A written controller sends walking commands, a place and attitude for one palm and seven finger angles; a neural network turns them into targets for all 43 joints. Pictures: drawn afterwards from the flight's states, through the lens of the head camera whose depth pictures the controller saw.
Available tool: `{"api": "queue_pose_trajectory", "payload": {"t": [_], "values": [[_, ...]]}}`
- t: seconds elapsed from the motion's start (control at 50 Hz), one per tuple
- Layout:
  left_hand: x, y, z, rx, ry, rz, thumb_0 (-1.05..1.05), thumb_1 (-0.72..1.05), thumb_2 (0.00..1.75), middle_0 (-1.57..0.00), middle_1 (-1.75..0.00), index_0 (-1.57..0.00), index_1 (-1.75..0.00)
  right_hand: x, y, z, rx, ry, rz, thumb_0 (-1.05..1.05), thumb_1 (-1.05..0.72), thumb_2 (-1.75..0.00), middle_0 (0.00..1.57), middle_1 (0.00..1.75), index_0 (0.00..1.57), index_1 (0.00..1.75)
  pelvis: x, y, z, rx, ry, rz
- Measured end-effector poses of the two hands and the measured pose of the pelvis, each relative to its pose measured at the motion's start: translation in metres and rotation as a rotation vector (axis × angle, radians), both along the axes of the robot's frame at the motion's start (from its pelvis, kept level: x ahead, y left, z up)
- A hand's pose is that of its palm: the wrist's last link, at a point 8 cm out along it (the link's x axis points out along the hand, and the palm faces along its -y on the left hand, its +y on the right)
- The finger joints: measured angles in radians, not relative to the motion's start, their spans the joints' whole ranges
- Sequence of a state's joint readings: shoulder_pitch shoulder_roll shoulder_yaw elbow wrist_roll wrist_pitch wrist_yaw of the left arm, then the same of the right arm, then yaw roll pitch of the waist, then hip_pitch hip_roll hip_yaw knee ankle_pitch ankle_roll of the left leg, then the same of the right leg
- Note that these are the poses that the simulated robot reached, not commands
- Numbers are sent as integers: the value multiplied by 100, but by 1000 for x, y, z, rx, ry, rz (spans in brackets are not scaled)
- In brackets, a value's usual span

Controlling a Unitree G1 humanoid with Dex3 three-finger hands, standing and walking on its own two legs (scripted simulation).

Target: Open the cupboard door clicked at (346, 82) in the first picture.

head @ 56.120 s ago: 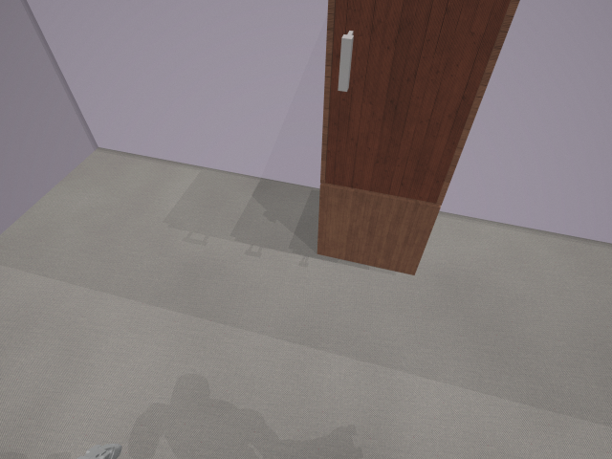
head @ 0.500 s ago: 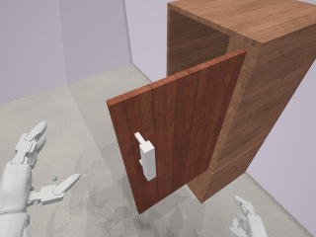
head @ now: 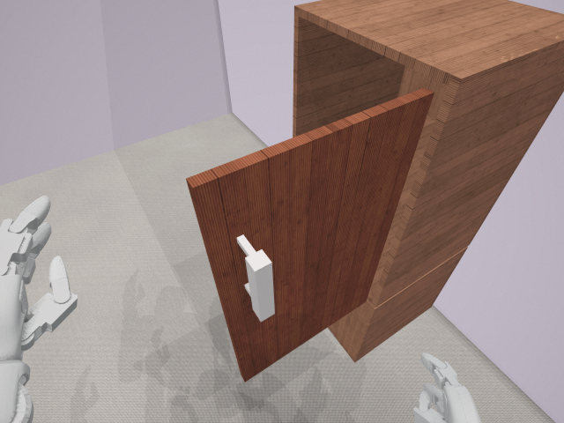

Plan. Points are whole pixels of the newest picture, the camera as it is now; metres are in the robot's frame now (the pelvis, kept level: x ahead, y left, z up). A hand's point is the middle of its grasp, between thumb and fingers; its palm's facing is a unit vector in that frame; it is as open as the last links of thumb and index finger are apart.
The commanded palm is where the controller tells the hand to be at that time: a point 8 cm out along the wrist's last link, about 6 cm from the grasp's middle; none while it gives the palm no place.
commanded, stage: draw the hand back to the body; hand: left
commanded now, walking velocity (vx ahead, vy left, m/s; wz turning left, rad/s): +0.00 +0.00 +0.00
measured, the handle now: (253, 277) +0.28 +0.09 +0.08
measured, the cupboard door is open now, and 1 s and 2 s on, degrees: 91 91 91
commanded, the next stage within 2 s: step back with the hand held close in 0.12 s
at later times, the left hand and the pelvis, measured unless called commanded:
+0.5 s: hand (72, 300) +0.18 +0.25 +0.16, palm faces +0.38 -0.77 -0.51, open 7.4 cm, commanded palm +0.12 +0.30 +0.18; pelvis -0.03 +0.00 -0.01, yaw -1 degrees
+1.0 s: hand (28, 358) +0.12 +0.26 +0.16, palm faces +0.44 -0.73 -0.52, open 7.4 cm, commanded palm +0.05 +0.30 +0.18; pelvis -0.08 +0.00 -0.02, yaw +1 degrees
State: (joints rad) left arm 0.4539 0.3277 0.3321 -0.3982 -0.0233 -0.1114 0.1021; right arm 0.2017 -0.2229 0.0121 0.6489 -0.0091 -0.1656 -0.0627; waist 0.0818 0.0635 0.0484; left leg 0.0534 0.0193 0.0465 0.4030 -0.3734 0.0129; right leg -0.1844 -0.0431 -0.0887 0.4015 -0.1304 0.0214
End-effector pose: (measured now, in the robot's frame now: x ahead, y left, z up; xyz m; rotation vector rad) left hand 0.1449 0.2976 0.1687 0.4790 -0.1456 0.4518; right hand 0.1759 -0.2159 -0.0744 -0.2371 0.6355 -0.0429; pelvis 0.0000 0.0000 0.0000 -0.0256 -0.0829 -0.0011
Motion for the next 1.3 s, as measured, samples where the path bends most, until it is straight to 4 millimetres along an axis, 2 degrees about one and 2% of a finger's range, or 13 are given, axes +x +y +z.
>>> {"api": "queue_pose_trajectory", "payload": {"t": [0.26, 0.38, 0.48, 0.6, 0.7, 0.82, 0.96, 1.08, 1.2, 1.3], "values": [[-4, -2, 4, 10, -17, 5, 2, 89, 90, -21, -30, -21, -30, -5, 0, -1, 12, -8, -1, 1, -90, -90, 20, 30, 20, 30, -4, -3, 0, 3, -9, -1], [2, 4, 23, 108, -93, -15, 2, 89, 90, -21, -30, -21, -30, -10, -4, 0, 7, 9, -17, 1, -90, -90, 20, 30, 20, 30, -15, -5, -2, 12, 36, -2], [0, -5, 13, 135, -28, -91, 1, 89, 90, -20, -30, -21, -30, -26, -15, -2, -2, 27, -79, 1, -90, -90, 20, 30, 20, 30, -26, 0, -6, 27, 66, -13], [-18, -8, 7, 169, -2, -125, 1, 88, 90, -21, -30, -21, -30, -55, -25, -8, -30, 61, -140, 1, -90, -90, 20, 30, 20, 30, -42, 2, -12, 47, 70, -19], [-35, -4, 11, 194, -61, -81, 1, 88, 90, -21, -30, -22, -30, -76, -28, -15, -37, 69, -145, 1, -90, -90, 20, 30, 20, 30, -54, -1, -18, 57, 57, -17], [-47, -9, 9, 174, -112, -67, 1, 88, 90, -21, -30, -21, -30, -94, -29, -23, -33, 77, -137, 1, -90, -90, 20, 30, 20, 30, -70, -4, -23, 52, 62, -15], [-60, -8, 9, 192, -110, -102, 1, 88, 90, -21, -30, -21, -30, -117, -26, -19, -50, 88, -151, 1, -90, -90, 20, 30, 20, 30, -85, 0, -22, 37, 72, 0], [-76, 1, 15, 227, -128, -35, 1, 88, 90, -21, -30, -21, -30, -119, -24, -21, -37, 91, -125, 1, -90, -90, 20, 30, 20, 30, -86, -7, -21, 33, 87, 21], [-86, -7, 4, 175, -93, -95, 1, 88, 90, -21, -30, -21, -30, -115, -24, -17, -46, 84, -99, 1, -90, -90, 20, 30, 20, 30, -112, -3, -22, 24, 93, 39], [-113, 0, 4, 208, -62, -132, 1, 88, 90, -21, -30, -22, -30, -125, -15, -4, -69, 39, -108, 1, -90, -90, 20, 30, 20, 30, -132, 5, -21, 17, 90, 31]]}}
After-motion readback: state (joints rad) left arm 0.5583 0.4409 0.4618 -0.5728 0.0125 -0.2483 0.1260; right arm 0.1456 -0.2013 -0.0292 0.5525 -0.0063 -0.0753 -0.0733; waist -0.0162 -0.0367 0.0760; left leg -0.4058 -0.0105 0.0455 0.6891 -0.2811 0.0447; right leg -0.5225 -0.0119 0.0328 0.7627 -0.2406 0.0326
